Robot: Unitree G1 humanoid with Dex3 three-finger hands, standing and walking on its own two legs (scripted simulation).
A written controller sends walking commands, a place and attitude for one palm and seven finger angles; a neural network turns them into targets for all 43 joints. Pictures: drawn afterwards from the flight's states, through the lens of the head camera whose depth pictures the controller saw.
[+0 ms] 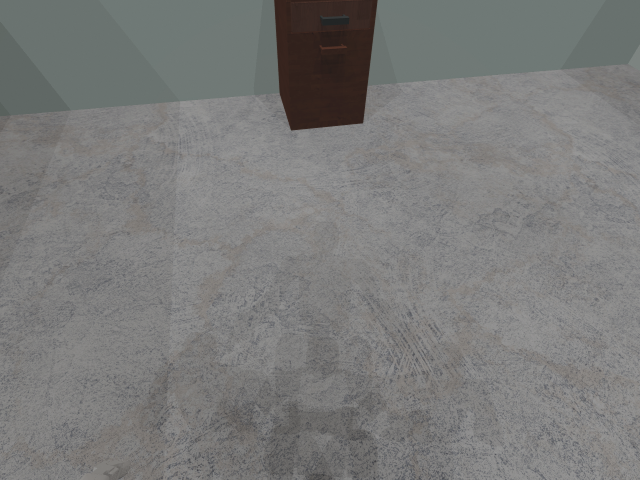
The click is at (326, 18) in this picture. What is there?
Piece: drawer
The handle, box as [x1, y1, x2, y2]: [320, 14, 348, 25]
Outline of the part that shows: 348,17 344,14 341,16 333,17 320,16 321,23 323,25 348,23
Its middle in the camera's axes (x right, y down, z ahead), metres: +0.06 -1.04 +1.82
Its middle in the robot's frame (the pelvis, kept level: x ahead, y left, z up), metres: +2.04 +0.03 -0.17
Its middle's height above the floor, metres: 0.60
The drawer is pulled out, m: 0.00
